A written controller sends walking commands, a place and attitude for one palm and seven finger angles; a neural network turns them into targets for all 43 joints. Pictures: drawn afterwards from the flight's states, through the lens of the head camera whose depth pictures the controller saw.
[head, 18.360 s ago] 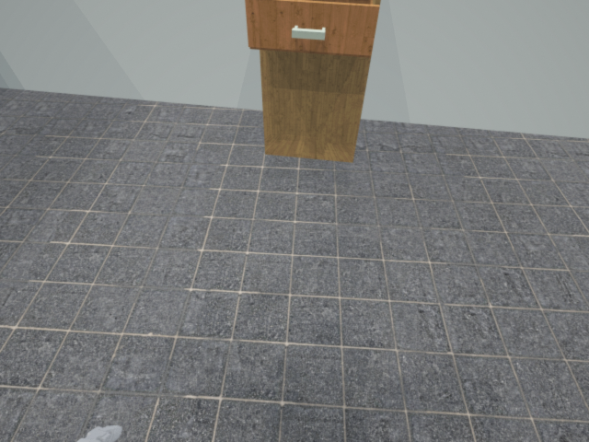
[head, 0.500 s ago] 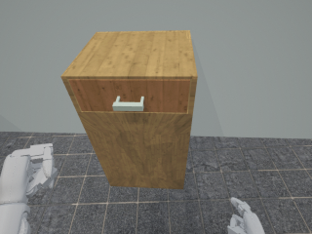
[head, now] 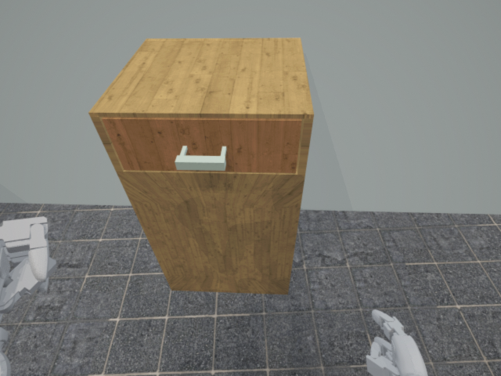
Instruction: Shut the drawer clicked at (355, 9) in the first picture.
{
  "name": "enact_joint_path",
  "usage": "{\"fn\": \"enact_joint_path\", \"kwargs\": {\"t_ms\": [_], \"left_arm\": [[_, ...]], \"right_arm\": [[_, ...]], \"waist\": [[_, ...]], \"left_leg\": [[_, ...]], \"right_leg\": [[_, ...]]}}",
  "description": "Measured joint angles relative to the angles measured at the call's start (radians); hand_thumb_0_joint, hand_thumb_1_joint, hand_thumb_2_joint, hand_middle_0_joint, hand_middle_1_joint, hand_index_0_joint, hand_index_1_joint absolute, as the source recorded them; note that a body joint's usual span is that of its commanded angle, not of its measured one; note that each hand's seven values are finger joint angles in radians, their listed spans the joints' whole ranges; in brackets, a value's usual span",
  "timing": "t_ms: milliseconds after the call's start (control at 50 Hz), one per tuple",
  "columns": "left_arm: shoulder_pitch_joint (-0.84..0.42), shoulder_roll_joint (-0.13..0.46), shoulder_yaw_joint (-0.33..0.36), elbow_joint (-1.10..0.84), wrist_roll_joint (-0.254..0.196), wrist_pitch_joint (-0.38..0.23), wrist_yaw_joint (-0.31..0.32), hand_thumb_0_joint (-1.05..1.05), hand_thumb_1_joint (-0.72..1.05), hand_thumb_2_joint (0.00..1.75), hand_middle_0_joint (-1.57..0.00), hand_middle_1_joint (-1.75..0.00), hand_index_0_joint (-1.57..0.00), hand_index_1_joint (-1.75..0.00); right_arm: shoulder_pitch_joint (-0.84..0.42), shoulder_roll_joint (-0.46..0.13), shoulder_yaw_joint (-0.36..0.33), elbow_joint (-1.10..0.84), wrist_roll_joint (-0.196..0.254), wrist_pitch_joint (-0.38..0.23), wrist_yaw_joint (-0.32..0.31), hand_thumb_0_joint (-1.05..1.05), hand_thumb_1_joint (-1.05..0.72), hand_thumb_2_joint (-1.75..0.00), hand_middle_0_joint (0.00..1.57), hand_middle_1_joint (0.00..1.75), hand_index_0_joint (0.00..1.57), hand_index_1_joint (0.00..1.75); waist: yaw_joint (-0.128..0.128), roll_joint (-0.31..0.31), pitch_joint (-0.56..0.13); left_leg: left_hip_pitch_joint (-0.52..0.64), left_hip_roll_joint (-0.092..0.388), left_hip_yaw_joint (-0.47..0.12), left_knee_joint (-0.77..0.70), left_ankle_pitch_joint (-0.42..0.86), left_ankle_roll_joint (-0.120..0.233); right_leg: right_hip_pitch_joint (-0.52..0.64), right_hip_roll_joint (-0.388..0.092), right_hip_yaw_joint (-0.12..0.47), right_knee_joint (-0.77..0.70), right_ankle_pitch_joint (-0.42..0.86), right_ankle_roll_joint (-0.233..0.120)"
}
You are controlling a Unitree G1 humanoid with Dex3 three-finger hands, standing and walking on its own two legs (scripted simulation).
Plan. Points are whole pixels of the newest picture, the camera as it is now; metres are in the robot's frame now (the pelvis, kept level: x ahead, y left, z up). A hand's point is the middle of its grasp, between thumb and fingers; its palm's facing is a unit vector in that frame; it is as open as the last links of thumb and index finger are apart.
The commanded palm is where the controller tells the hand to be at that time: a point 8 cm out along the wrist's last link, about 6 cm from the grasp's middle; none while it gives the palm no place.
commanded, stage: step back with the hand held close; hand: left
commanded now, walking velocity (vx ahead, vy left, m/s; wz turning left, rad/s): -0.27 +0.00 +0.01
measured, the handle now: (202, 156) +0.58 +0.17 +0.02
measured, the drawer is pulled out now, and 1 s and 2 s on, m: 0.00 0.00 0.00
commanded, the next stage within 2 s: stop stepping back and stand still in 1.12 s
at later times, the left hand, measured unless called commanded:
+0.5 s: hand (18, 327) +0.13 +0.26 +0.16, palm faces +0.33 -0.80 -0.50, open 3.2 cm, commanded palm +0.07 +0.30 +0.17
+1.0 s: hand out of the picture +0.09 +0.26 +0.15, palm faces +0.28 -0.82 -0.49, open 3.3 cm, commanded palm +0.02 +0.29 +0.17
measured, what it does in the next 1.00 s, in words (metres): walks backwards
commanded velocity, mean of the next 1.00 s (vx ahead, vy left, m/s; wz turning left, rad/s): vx -0.32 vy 0.00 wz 0.00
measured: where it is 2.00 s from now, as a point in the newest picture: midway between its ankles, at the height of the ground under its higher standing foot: outside the picture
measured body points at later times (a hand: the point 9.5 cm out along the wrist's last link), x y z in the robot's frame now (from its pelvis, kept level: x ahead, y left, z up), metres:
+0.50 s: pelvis -0.06 +0.02 -0.01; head -0.04 +0.01 +0.44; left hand +0.11 +0.30 +0.19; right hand +0.12 -0.22 -0.09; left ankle -0.01 +0.08 -0.74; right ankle -0.02 -0.09 -0.74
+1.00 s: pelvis -0.12 +0.01 +0.00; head -0.05 +0.04 +0.44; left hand +0.07 +0.30 +0.18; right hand +0.07 -0.21 -0.09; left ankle -0.01 +0.08 -0.74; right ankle -0.30 -0.11 -0.71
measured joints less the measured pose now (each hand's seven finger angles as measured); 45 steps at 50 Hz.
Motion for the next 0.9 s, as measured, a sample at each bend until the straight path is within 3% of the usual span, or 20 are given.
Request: {"fn": "enact_joint_path", "kwargs": {"t_ms": [140, 220, 320, 420, 620, 700, 740, 820, 900], "left_arm": [[0.085, -0.026, -0.045, 0.010, 0.006, 0.005, -0.014, 0.01, 0.89, 0.90, -1.40, -1.60, -1.41, -1.60], [0.132, 0.006, -0.051, -0.037, 0.010, 0.015, -0.009, 0.02, 0.89, 0.90, -1.40, -1.60, -1.40, -1.60], [0.132, 0.051, -0.001, -0.104, 0.012, -0.003, 0.010, 0.02, 0.88, 0.90, -1.41, -1.60, -1.41, -1.60], [0.113, 0.043, 0.025, -0.106, 0.018, -0.029, 0.018, 0.02, 0.89, 0.90, -1.41, -1.60, -1.41, -1.60], [0.108, -0.009, -0.016, -0.080, 0.034, -0.041, 0.026, 0.01, 0.89, 0.90, -1.41, -1.60, -1.41, -1.60], [0.109, 0.003, -0.026, -0.121, 0.034, -0.056, 0.039, 0.02, 0.88, 0.90, -1.41, -1.60, -1.41, -1.60], [0.104, 0.023, -0.010, -0.128, 0.044, -0.068, 0.040, 0.02, 0.88, 0.90, -1.41, -1.60, -1.41, -1.60], [0.079, 0.057, 0.032, -0.119, 0.066, -0.078, 0.036, 0.02, 0.88, 0.90, -1.41, -1.60, -1.41, -1.60], [0.114, 0.066, 0.086, -0.135, 0.040, -0.099, 0.042, 0.02, 0.88, 0.90, -1.41, -1.60, -1.41, -1.60]], "right_arm": [[-0.016, -0.017, -0.036, -0.022, 0.005, 0.066, 0.000, 0.01, -0.91, -0.90, 0.20, 0.30, 0.20, 0.30], [0.003, -0.011, -0.040, -0.036, 0.010, 0.081, -0.016, 0.01, -0.91, -0.90, 0.20, 0.30, 0.20, 0.30], [0.018, 0.000, -0.036, -0.046, 0.009, 0.069, -0.025, 0.01, -0.91, -0.90, 0.20, 0.30, 0.20, 0.30], [0.005, 0.006, -0.033, -0.052, 0.004, 0.045, -0.023, 0.01, -0.91, -0.90, 0.20, 0.30, 0.20, 0.30], [0.013, 0.015, -0.029, -0.044, -0.002, 0.024, -0.012, 0.01, -0.90, -0.90, 0.21, 0.30, 0.20, 0.30], [0.031, 0.010, -0.027, -0.028, -0.006, 0.019, -0.016, 0.01, -0.90, -0.90, 0.21, 0.30, 0.20, 0.30], [0.036, 0.013, -0.027, -0.023, -0.007, 0.013, -0.023, 0.01, -0.90, -0.90, 0.21, 0.30, 0.20, 0.30], [0.061, 0.020, -0.038, -0.016, -0.020, -0.009, -0.029, 0.01, -0.90, -0.90, 0.20, 0.30, 0.20, 0.30], [0.053, 0.040, -0.038, 0.000, -0.024, -0.034, -0.013, 0.01, -0.90, -0.90, 0.20, 0.30, 0.20, 0.30]], "waist": [[-0.034, -0.009, 0.021], [-0.033, -0.036, 0.032], [-0.022, -0.059, 0.034], [-0.021, -0.052, 0.024], [-0.027, -0.042, 0.018], [-0.038, -0.060, 0.029], [-0.043, -0.071, 0.037], [-0.060, -0.047, 0.011], [-0.039, -0.050, -0.043]], "left_leg": [[-0.058, -0.016, 0.022, -0.023, 0.039, 0.015], [-0.093, -0.021, 0.023, -0.013, 0.050, 0.020], [-0.129, -0.023, 0.019, 0.014, 0.057, 0.024], [-0.156, -0.028, 0.026, 0.038, 0.066, 0.030], [-0.238, -0.013, 0.005, 0.124, 0.009, 0.018], [-0.248, -0.007, -0.007, 0.110, 0.091, 0.025], [-0.247, -0.010, -0.006, 0.104, 0.103, 0.036], [-0.264, -0.010, -0.043, 0.058, 0.131, 0.043], [-0.306, 0.004, -0.037, -0.020, 0.187, 0.034]], "right_leg": [[-0.084, -0.019, 0.019, 0.025, 0.018, 0.018], [-0.123, -0.024, 0.018, 0.047, 0.023, 0.021], [-0.157, -0.028, 0.010, 0.075, 0.028, 0.023], [-0.193, -0.035, 0.014, 0.115, 0.029, 0.027], [-0.233, -0.020, -0.008, 0.113, 0.066, 0.019], [-0.235, -0.015, -0.025, 0.101, 0.083, 0.024], [-0.245, -0.006, -0.001, 0.134, 0.061, 0.039], [-0.227, 0.044, 0.061, 0.344, -0.049, 0.048], [-0.114, 0.042, 0.082, 0.308, -0.167, 0.045]]}}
